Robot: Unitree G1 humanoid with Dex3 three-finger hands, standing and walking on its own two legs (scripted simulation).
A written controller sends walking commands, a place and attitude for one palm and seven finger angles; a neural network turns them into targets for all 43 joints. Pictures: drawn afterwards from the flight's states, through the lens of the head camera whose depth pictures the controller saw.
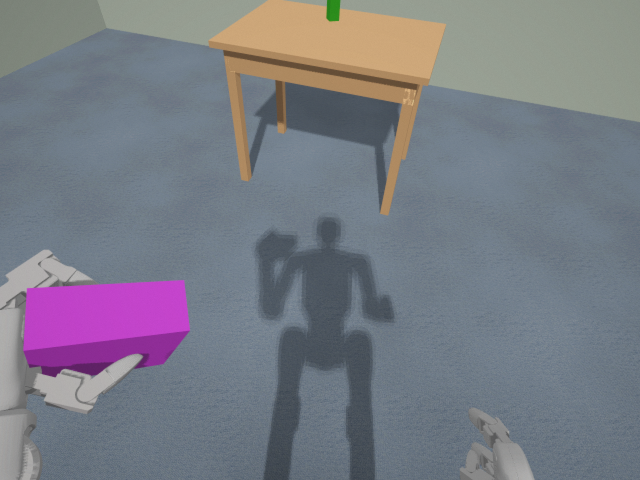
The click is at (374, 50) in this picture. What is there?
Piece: table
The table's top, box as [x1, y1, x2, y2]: [208, 0, 445, 85]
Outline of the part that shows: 208,40 210,47 427,85 445,24 346,9 340,9 338,21 329,22 325,17 325,6 284,0 268,0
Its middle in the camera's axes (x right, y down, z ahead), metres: +0.06 -0.85 +1.60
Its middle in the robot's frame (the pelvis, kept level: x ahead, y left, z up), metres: +1.76 +0.04 -0.10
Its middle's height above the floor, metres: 0.67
